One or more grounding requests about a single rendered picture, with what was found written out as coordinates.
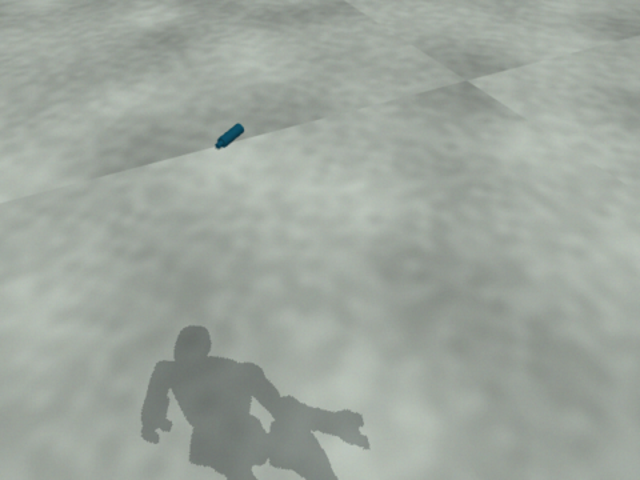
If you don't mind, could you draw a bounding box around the bottle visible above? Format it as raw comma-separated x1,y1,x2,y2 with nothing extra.
215,123,244,149

